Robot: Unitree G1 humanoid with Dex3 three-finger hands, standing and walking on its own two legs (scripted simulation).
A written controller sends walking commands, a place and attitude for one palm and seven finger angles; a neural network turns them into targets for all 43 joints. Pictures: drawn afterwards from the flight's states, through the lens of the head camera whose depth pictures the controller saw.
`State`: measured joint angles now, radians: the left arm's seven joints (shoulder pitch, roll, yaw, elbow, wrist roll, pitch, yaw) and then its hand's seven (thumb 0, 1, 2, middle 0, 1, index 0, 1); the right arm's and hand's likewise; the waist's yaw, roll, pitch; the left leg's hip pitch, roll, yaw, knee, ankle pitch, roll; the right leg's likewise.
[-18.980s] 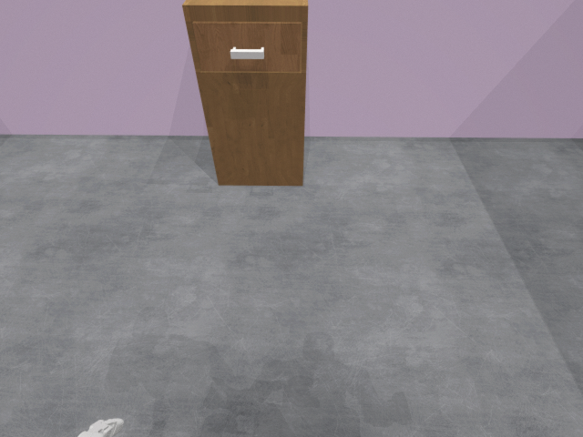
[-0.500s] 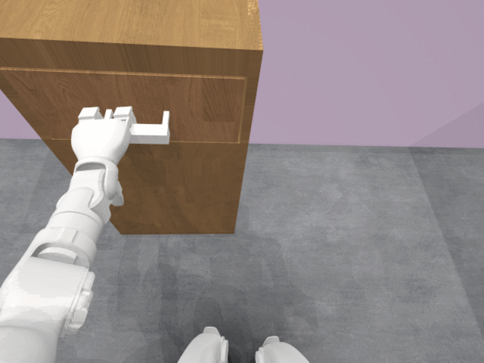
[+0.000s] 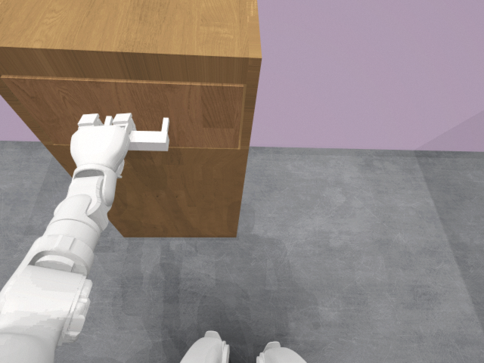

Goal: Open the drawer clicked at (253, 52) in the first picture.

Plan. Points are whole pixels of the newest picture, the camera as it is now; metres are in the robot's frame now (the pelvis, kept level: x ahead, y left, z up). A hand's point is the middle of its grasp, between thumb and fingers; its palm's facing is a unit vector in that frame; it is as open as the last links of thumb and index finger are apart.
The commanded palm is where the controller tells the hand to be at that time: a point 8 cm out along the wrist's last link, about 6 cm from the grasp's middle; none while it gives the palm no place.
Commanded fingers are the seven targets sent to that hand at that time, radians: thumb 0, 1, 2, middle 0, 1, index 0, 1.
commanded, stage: close the thumb around the handle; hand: left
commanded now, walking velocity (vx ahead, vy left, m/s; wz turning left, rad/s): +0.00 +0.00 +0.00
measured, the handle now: (135, 131) +0.52 +0.21 +0.00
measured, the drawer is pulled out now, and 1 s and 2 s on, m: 0.00 0.08 0.20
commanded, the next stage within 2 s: pull the drawer open in 0.18 s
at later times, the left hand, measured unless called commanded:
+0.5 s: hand (112, 168) +0.45 +0.25 -0.01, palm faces -0.06 -0.07 -1.00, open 6.3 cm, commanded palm +0.42 +0.21 +0.04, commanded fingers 0.00 0.90 0.90 -0.40 -1.35 -0.40 -1.35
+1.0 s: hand (105, 203) +0.38 +0.24 -0.01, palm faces -0.03 -0.08 -1.00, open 6.2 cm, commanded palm +0.35 +0.21 +0.04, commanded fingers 0.00 0.90 0.90 -0.40 -1.35 -0.40 -1.35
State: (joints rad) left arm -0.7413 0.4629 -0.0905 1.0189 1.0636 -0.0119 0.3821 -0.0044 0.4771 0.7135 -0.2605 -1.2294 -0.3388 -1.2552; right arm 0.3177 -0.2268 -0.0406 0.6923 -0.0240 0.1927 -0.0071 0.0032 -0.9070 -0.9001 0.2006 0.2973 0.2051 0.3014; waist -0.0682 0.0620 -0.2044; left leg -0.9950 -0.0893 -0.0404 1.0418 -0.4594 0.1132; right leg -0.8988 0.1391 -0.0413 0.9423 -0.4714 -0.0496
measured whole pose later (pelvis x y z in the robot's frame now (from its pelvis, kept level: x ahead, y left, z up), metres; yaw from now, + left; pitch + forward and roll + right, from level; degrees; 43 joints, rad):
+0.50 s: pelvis +0.01 +0.01 +0.01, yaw -1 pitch +23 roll -5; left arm -0.62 0.45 -0.06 0.92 1.06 -0.03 0.39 0.00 0.67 0.80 -0.26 -1.29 -0.31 -1.30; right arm 0.32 -0.23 -0.05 0.67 -0.02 0.22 0.00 0.00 -0.91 -0.90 0.20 0.30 0.20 0.30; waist -0.06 0.07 -0.21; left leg -0.94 -0.08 -0.02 1.01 -0.46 0.12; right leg -0.85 0.14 -0.01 0.91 -0.47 -0.04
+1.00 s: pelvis +0.00 +0.01 +0.01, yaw +0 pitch +20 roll -5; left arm -0.39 0.35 -0.13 0.69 1.06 0.05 0.41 0.00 0.67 0.82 -0.27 -1.31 -0.33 -1.32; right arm 0.23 -0.23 -0.05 0.62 -0.01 0.23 0.02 0.00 -0.91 -0.90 0.20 0.30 0.20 0.30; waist 0.01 0.07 -0.21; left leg -0.87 -0.11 -0.02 0.99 -0.45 0.13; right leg -0.78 0.12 -0.02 0.91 -0.47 -0.03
